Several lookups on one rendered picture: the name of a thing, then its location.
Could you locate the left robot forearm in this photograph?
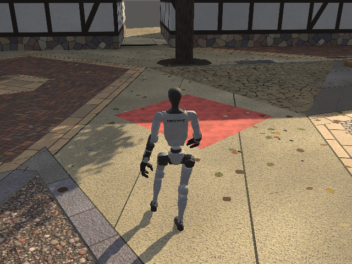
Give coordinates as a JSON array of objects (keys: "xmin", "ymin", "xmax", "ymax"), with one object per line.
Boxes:
[{"xmin": 142, "ymin": 134, "xmax": 155, "ymax": 163}]

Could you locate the humanoid robot head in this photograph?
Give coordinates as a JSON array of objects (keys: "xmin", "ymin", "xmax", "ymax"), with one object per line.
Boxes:
[{"xmin": 166, "ymin": 87, "xmax": 185, "ymax": 114}]

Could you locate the robot left hand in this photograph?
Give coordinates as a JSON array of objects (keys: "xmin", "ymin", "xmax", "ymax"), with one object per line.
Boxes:
[{"xmin": 140, "ymin": 161, "xmax": 153, "ymax": 178}]

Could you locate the robot right upper arm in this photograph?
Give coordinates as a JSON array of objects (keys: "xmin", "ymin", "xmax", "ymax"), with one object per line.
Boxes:
[{"xmin": 187, "ymin": 111, "xmax": 201, "ymax": 139}]

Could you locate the robot left shin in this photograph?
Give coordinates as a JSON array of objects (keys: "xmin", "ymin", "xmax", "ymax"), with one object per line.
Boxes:
[{"xmin": 152, "ymin": 169, "xmax": 162, "ymax": 205}]

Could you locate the robot right hand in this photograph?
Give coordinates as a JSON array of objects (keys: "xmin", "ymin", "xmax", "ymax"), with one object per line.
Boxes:
[{"xmin": 186, "ymin": 138, "xmax": 200, "ymax": 148}]

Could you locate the right robot forearm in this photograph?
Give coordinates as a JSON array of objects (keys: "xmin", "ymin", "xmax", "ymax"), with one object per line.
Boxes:
[{"xmin": 194, "ymin": 131, "xmax": 202, "ymax": 144}]

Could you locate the robot left upper arm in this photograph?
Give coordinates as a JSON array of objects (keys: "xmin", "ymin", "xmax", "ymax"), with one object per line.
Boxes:
[{"xmin": 150, "ymin": 111, "xmax": 164, "ymax": 143}]

